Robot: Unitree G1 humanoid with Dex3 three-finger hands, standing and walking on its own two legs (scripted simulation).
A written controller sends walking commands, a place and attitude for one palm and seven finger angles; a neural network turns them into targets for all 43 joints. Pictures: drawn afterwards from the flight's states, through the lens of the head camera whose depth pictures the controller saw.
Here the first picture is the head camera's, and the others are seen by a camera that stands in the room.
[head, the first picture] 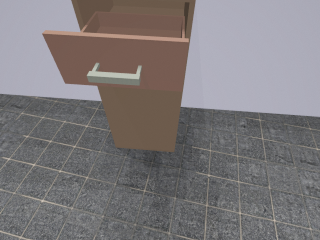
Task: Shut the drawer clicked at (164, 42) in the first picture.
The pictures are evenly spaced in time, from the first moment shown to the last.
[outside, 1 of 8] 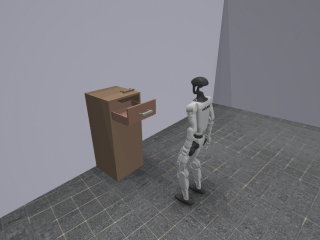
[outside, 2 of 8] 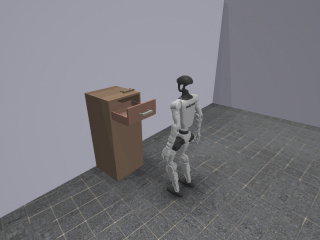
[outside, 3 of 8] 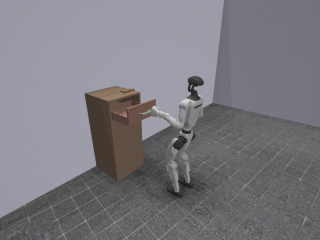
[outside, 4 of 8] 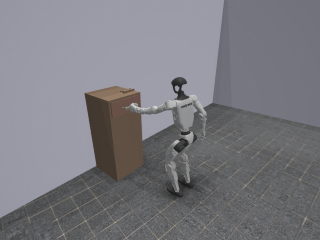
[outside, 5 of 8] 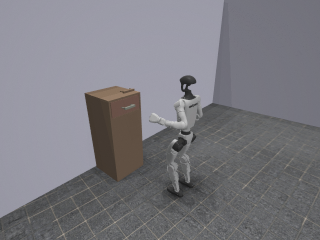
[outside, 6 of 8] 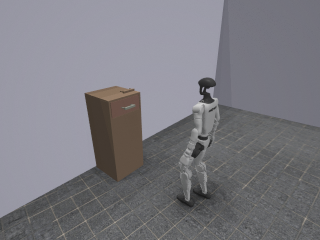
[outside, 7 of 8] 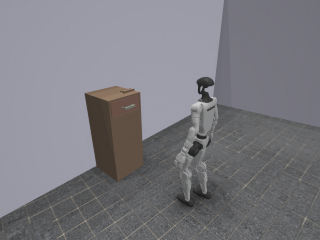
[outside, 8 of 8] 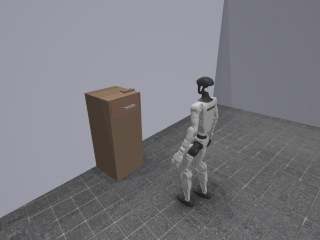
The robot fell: no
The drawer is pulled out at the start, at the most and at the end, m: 0.26 0.26 0.00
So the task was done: yes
